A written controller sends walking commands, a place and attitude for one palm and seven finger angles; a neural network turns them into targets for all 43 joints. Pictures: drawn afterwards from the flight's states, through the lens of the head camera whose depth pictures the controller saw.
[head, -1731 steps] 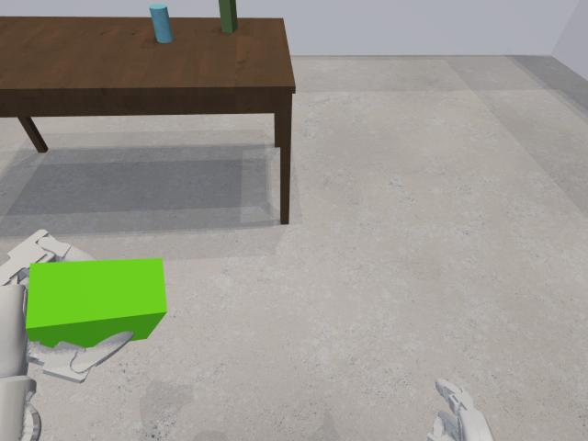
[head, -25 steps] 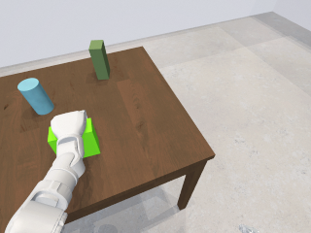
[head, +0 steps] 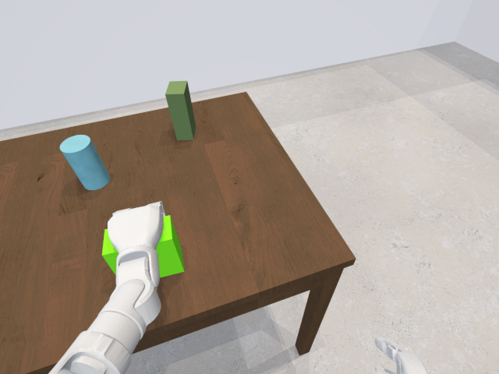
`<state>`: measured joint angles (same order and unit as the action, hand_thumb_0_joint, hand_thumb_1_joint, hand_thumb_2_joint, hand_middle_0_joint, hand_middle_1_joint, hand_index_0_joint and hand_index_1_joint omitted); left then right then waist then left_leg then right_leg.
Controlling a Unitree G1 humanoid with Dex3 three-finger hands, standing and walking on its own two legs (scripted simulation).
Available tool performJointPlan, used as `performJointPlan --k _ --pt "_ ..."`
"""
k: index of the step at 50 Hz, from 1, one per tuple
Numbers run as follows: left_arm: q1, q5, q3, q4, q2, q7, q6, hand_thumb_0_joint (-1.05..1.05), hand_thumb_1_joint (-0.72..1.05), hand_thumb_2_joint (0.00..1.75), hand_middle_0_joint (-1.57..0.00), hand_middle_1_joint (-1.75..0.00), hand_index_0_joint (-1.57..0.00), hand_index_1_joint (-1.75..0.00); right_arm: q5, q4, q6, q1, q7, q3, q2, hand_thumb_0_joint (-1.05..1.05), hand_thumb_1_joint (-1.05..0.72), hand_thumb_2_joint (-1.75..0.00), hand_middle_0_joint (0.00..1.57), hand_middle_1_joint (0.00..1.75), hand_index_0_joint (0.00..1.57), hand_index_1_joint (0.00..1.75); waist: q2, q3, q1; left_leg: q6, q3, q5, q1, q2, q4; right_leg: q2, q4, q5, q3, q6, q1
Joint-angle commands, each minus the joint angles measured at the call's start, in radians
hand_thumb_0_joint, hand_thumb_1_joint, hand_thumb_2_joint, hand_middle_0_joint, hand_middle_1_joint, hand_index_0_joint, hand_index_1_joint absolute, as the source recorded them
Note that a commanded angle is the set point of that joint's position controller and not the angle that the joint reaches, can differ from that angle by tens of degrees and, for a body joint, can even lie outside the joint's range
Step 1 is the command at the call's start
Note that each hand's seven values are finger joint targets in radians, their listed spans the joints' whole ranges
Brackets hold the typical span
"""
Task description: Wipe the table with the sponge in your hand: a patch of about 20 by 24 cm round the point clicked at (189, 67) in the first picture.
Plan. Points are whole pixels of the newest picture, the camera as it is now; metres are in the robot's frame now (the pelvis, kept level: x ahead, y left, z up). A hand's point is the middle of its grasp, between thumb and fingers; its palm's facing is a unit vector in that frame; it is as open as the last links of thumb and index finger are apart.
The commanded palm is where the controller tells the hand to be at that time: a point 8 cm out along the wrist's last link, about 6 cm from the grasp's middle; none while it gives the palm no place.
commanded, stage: wipe back along the middle lane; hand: left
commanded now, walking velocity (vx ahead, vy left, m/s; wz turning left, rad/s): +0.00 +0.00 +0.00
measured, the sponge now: (148, 256) +0.33 +0.23 -0.03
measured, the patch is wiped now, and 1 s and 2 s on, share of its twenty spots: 0.50 0.50 0.60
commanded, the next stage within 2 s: slide across to the third lane in 0.52 s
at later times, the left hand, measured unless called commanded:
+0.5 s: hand (153, 264) +0.29 +0.20 +0.01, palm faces -0.03 -0.04 -1.00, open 10.0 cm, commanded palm +0.24 +0.18 +0.04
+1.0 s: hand (161, 269) +0.28 +0.19 +0.01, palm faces -0.06 -0.05 -1.00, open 10.0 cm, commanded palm +0.26 +0.15 +0.05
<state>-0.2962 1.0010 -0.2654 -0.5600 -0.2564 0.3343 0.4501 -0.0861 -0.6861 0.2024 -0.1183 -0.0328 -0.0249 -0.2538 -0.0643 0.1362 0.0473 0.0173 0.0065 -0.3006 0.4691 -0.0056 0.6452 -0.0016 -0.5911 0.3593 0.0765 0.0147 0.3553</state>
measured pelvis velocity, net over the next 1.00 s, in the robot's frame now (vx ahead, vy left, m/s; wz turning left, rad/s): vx -0.01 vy -0.02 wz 0.01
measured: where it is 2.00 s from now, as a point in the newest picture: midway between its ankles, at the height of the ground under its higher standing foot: outside the picture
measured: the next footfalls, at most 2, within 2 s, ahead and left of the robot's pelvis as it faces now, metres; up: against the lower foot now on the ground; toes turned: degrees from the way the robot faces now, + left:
none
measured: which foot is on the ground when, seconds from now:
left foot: down 0.00-1.00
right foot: down 0.00-1.00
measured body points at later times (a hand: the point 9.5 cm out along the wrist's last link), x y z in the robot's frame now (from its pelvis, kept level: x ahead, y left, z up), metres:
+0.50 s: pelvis -0.01 -0.02 +0.00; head -0.01 -0.05 +0.45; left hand +0.29 +0.20 +0.06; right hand +0.18 -0.25 -0.11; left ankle +0.01 +0.11 -0.73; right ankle -0.04 -0.11 -0.73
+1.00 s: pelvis -0.01 -0.02 +0.00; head -0.02 -0.06 +0.45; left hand +0.28 +0.19 +0.06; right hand +0.19 -0.25 -0.11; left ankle +0.01 +0.11 -0.73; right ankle -0.04 -0.11 -0.73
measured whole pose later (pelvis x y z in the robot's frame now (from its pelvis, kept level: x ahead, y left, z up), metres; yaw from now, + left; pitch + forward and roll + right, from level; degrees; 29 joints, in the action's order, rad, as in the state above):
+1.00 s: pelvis -0.01 -0.02 +0.00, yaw +0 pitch +3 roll +0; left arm -0.17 0.99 -0.34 -0.41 -0.24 0.28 0.45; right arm -0.09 -0.68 0.16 -0.08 -0.02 -0.03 -0.26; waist -0.09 0.10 0.07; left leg -0.01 0.02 -0.27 0.40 -0.01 0.61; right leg 0.01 -0.60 0.36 0.09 0.04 0.31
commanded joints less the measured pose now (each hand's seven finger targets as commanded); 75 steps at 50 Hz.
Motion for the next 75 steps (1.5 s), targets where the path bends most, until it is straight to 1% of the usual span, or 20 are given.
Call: performJointPlan --k 1,4,5,9,12,14,15,19,20,24,25,34,36,39,48,56,59,66,69,75 --pt "-0.075 -0.028 -0.044 0.089 0.025 -0.049 0.005 0.00 0.10 1.30 -1.20 -1.60 -1.20 -1.60 0.001 0.156 -0.035 0.136 -0.001 -0.035 -0.120 0.00 -0.90 -0.90 0.20 0.30 0.20 0.30 0.110 0.147 -0.018 0.022 0.028 0.290 -0.183 0.020 -0.059 0.046 0.055 -0.357 0.000 0.057 -0.006" --pt "-0.075 -0.024 0.018 0.081 -0.043 -0.048 0.013 0.00 0.10 1.30 -1.20 -1.60 -1.20 -1.60 0.001 0.149 -0.031 0.144 0.006 -0.032 -0.126 0.00 -0.90 -0.90 0.20 0.30 0.20 0.30 0.108 0.135 -0.006 0.019 0.029 0.245 -0.168 0.024 -0.069 0.048 0.061 -0.321 -0.013 0.060 -0.012" --pt "-0.073 -0.029 -0.036 0.091 0.009 -0.053 0.017 0.00 0.10 1.30 -1.20 -1.60 -1.20 -1.60 0.000 0.163 -0.031 0.153 0.009 -0.026 -0.117 0.00 -0.90 -0.90 0.20 0.30 0.20 0.30 0.111 0.121 -0.014 0.023 0.020 0.228 -0.163 0.030 -0.072 0.045 0.065 -0.309 -0.009 0.055 -0.015" --pt "-0.035 -0.022 0.001 0.098 -0.025 -0.056 0.011 0.00 0.10 1.30 -1.20 -1.60 -1.20 -1.60 0.001 0.164 -0.036 0.160 0.013 -0.027 -0.120 0.00 -0.90 -0.90 0.20 0.30 0.20 0.30 0.117 0.133 0.002 0.022 0.021 0.229 -0.161 0.032 -0.070 0.044 0.066 -0.324 -0.021 0.058 -0.028" --pt "-0.019 -0.022 -0.044 0.116 0.017 -0.062 0.004 0.00 0.10 1.30 -1.20 -1.60 -1.20 -1.60 0.001 0.175 -0.039 0.161 0.010 -0.023 -0.112 0.00 -0.90 -0.90 0.20 0.30 0.20 0.30 0.123 0.113 -0.007 0.025 0.016 0.226 -0.156 0.036 -0.063 0.043 0.064 -0.330 -0.019 0.055 -0.026" --pt "0.006 -0.023 0.015 0.123 -0.039 -0.059 0.003 0.00 0.10 1.30 -1.20 -1.60 -1.20 -1.60 0.001 0.170 -0.040 0.167 0.012 -0.026 -0.121 0.00 -0.90 -0.90 0.20 0.30 0.20 0.30 0.123 0.120 0.006 0.023 0.016 0.218 -0.152 0.036 -0.067 0.044 0.069 -0.331 -0.034 0.057 -0.037" --pt "0.017 -0.032 -0.025 0.147 0.002 -0.062 0.002 0.00 0.10 1.30 -1.20 -1.60 -1.20 -1.60 0.000 0.182 -0.040 0.171 0.011 -0.024 -0.113 0.00 -0.90 -0.90 0.20 0.30 0.20 0.30 0.124 0.122 0.000 0.027 0.008 0.221 -0.155 0.039 -0.066 0.040 0.068 -0.342 -0.029 0.052 -0.047" --pt "0.070 -0.033 0.011 0.171 -0.035 -0.063 0.005 0.00 0.10 1.30 -1.20 -1.60 -1.20 -1.60 -0.001 0.181 -0.043 0.181 0.009 -0.026 -0.119 0.00 -0.90 -0.90 0.20 0.30 0.20 0.30 0.127 0.111 0.012 0.025 0.010 0.215 -0.149 0.039 -0.069 0.040 0.074 -0.347 -0.043 0.054 -0.052" --pt "0.067 -0.037 -0.036 0.185 0.009 -0.066 0.007 0.00 0.10 1.30 -1.20 -1.60 -1.20 -1.60 -0.002 0.189 -0.043 0.183 0.009 -0.022 -0.112 0.00 -0.90 -0.90 0.20 0.30 0.20 0.30 0.127 0.106 0.003 0.027 0.007 0.208 -0.150 0.040 -0.070 0.037 0.073 -0.338 -0.034 0.050 -0.053" --pt "0.149 -0.041 0.011 0.208 -0.033 -0.064 0.005 0.00 0.10 1.30 -1.20 -1.60 -1.20 -1.60 -0.001 0.189 -0.050 0.185 0.004 -0.028 -0.119 0.00 -0.90 -0.90 0.20 0.30 0.20 0.30 0.149 0.114 0.022 0.027 0.006 0.224 -0.147 0.041 -0.065 0.039 0.069 -0.384 -0.048 0.053 -0.074" --pt "0.164 -0.046 -0.026 0.229 0.002 -0.066 0.004 0.00 0.10 1.30 -1.20 -1.60 -1.20 -1.60 -0.003 0.197 -0.051 0.192 0.004 -0.026 -0.111 0.00 -0.90 -0.90 0.20 0.30 0.20 0.30 0.145 0.110 0.014 0.029 0.000 0.229 -0.148 0.043 -0.061 0.035 0.067 -0.401 -0.047 0.049 -0.079" --pt "0.051 -0.036 0.041 0.262 -0.079 -0.065 0.010 0.00 0.10 1.30 -1.20 -1.60 -1.20 -1.60 0.000 0.178 -0.061 0.193 0.026 -0.027 -0.122 0.00 -0.90 -0.90 0.20 0.30 0.20 0.30 0.134 0.108 0.011 0.030 -0.002 0.191 -0.162 0.044 -0.076 0.035 0.089 -0.356 -0.073 0.046 -0.068" --pt "0.001 -0.036 -0.027 0.285 -0.013 -0.071 0.001 0.00 0.10 1.30 -1.20 -1.60 -1.20 -1.60 -0.002 0.182 -0.066 0.193 0.025 -0.027 -0.109 0.00 -0.90 -0.90 0.20 0.30 0.20 0.30 0.128 0.115 -0.009 0.034 -0.006 0.212 -0.181 0.044 -0.068 0.030 0.085 -0.378 -0.057 0.043 -0.065" --pt "-0.023 -0.033 -0.008 0.294 -0.037 -0.073 -0.014 0.00 0.10 1.30 -1.20 -1.60 -1.20 -1.60 0.002 0.177 -0.073 0.197 0.025 -0.031 -0.111 0.00 -0.90 -0.90 0.20 0.30 0.20 0.30 0.121 0.122 -0.004 0.036 0.003 0.209 -0.195 0.041 -0.074 0.035 0.094 -0.360 -0.064 0.047 -0.060" --pt "-0.100 -0.032 -0.113 0.268 0.067 -0.056 -0.052 0.00 0.10 1.30 -1.20 -1.60 -1.20 -1.60 0.002 0.161 -0.090 0.199 0.012 -0.035 -0.096 0.00 -0.90 -0.90 0.20 0.30 0.20 0.30 0.138 0.119 -0.024 0.035 0.012 0.214 -0.219 0.032 -0.077 0.034 0.089 -0.336 -0.040 0.047 -0.025" --pt "-0.266 -0.043 -0.145 0.203 0.112 -0.027 -0.035 0.00 0.10 1.30 -1.20 -1.60 -1.20 -1.60 -0.003 0.136 -0.093 0.208 0.010 -0.031 -0.091 0.00 -0.90 -0.90 0.20 0.30 0.20 0.30 0.140 0.130 -0.033 0.032 0.017 0.178 -0.221 0.031 -0.086 0.037 0.091 -0.270 -0.027 0.049 -0.003" --pt "-0.248 -0.040 -0.106 0.156 0.086 -0.018 -0.028 0.00 0.10 1.30 -1.20 -1.60 -1.20 -1.60 0.003 0.126 -0.088 0.209 0.007 -0.037 -0.096 0.00 -0.90 -0.90 0.20 0.30 0.20 0.30 0.145 0.153 -0.014 0.027 0.017 0.183 -0.213 0.030 -0.088 0.038 0.090 -0.278 -0.033 0.053 -0.018" --pt "-0.354 -0.053 -0.178 0.093 0.175 0.004 -0.018 0.00 0.10 1.30 -1.20 -1.60 -1.20 -1.60 -0.001 0.122 -0.082 0.208 -0.006 -0.034 -0.081 0.00 -0.90 -0.90 0.20 0.30 0.20 0.30 0.127 0.132 -0.034 0.027 0.015 0.155 -0.204 0.031 -0.085 0.038 0.090 -0.231 -0.021 0.051 0.016" --pt "-0.355 -0.056 -0.105 0.051 0.113 0.021 -0.009 0.00 0.10 1.30 -1.20 -1.60 -1.20 -1.60 0.003 0.109 -0.079 0.206 -0.005 -0.040 -0.090 0.00 -0.90 -0.90 0.20 0.30 0.20 0.30 0.134 0.160 -0.014 0.022 0.014 0.145 -0.194 0.029 -0.093 0.042 0.092 -0.216 -0.030 0.054 -0.003" --pt "-0.377 -0.052 -0.142 0.015 0.155 0.034 0.009 0.00 0.10 1.30 -1.20 -1.60 -1.20 -1.60 0.002 0.116 -0.072 0.212 -0.008 -0.034 -0.084 0.00 -0.90 -0.90 0.20 0.30 0.20 0.30 0.124 0.148 -0.020 0.023 0.002 0.130 -0.178 0.033 -0.097 0.037 0.096 -0.201 -0.032 0.051 -0.003"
